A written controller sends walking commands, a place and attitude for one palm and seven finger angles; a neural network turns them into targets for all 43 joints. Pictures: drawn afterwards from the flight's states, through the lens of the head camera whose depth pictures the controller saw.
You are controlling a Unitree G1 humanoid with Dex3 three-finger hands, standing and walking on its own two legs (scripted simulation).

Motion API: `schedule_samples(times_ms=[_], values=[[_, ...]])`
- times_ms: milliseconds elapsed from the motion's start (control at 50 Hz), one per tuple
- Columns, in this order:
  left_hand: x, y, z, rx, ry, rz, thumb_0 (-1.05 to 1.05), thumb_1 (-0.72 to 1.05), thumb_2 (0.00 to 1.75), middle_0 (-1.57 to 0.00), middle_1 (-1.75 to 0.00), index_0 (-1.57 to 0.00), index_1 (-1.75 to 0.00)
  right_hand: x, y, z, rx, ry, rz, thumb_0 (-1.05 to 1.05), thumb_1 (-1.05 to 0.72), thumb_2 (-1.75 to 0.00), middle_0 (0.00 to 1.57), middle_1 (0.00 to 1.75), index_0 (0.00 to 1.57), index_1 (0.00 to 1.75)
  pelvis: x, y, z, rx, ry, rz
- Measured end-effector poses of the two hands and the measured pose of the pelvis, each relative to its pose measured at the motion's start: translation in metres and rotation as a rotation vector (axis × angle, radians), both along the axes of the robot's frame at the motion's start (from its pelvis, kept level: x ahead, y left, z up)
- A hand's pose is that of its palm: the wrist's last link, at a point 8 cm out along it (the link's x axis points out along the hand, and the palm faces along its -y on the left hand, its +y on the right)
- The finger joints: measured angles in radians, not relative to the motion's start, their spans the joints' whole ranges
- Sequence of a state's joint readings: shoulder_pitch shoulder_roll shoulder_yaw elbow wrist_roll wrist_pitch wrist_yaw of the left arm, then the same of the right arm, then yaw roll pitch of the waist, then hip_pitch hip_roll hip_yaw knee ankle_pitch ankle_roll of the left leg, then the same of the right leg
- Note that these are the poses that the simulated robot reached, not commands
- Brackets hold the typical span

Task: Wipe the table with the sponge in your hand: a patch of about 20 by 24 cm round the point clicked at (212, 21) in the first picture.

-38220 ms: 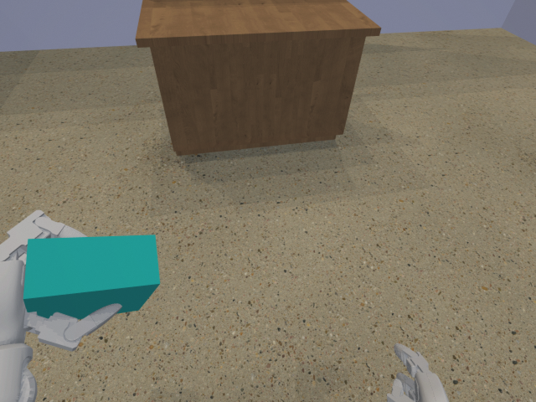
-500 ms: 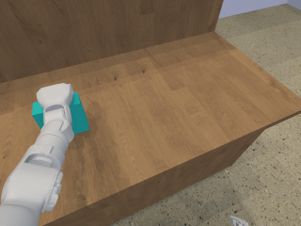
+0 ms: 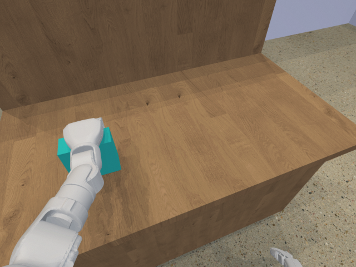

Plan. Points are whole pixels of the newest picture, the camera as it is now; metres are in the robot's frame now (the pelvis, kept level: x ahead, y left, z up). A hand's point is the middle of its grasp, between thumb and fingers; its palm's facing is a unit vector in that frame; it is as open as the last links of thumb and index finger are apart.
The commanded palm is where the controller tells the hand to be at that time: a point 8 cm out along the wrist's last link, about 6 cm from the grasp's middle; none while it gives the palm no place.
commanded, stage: wipe back along the middle lane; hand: left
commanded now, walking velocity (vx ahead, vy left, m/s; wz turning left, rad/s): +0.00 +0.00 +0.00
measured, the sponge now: (93, 159) +0.38 +0.26 +0.00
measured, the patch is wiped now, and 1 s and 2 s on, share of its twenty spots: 0.45 0.65 0.75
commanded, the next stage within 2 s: slide across to the third lane in 1.20 s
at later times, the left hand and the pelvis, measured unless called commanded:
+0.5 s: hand (96, 157) +0.36 +0.23 +0.04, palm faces -0.03 -0.01 -1.00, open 10.1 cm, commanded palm +0.31 +0.21 +0.08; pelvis +0.00 +0.00 +0.00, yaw +0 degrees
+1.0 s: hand (100, 173) +0.32 +0.21 +0.04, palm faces -0.01 -0.04 -1.00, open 10.1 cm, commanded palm +0.27 +0.19 +0.08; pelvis +0.00 -0.01 +0.00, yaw +0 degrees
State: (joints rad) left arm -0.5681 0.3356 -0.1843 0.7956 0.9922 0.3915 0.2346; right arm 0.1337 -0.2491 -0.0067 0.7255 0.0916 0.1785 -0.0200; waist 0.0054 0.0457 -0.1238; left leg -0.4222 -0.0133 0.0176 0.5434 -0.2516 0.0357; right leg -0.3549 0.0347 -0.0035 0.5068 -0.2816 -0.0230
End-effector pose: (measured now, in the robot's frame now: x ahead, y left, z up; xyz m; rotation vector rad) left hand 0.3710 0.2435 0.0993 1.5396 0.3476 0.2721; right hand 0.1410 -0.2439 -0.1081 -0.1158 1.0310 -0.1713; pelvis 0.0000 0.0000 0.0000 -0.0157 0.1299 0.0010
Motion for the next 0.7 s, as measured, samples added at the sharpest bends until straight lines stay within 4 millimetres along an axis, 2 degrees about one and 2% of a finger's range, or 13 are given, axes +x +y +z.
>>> schedule_samples(times_ms=[120,260,500,700], values=[[-0.011,-0.005,-0.001,0.009,-0.002,-0.006,0.0,-0.48,1.04,-0.69,-1.4,-0.69,-1.4,0.014,0.01,0.005,0.011,-0.044,0.033,0.01,-0.91,-0.9,0.2,0.3,0.2,0.3,-0.005,0.001,0.0,0.001,-0.01,0.008],[-0.017,-0.011,-0.002,0.013,-0.004,-0.003,-0.01,-0.48,1.04,-0.69,-1.4,-0.69,-1.4,0.018,0.015,0.004,0.02,-0.053,0.051,0.01,-0.91,-0.9,0.2,0.3,0.2,0.3,-0.008,0.0,-0.001,0.002,-0.015,0.012],[-0.031,-0.022,-0.002,0.004,-0.017,0.0,0.0,-0.48,1.04,-0.69,-1.4,-0.69,-1.41,0.018,0.011,0.002,0.037,-0.048,0.055,0.01,-0.91,-0.9,0.2,0.3,0.2,0.3,-0.005,-0.004,-0.001,0.007,-0.035,0.008],[-0.048,-0.031,-0.002,-0.007,-0.034,-0.011,0.0,-0.47,1.04,-0.68,-1.41,-0.69,-1.41,0.042,0.008,0.014,0.044,-0.121,0.075,0.01,-0.91,-0.9,0.2,0.3,0.2,0.3,-0.001,-0.008,0.001,0.012,-0.058,-0.002]])
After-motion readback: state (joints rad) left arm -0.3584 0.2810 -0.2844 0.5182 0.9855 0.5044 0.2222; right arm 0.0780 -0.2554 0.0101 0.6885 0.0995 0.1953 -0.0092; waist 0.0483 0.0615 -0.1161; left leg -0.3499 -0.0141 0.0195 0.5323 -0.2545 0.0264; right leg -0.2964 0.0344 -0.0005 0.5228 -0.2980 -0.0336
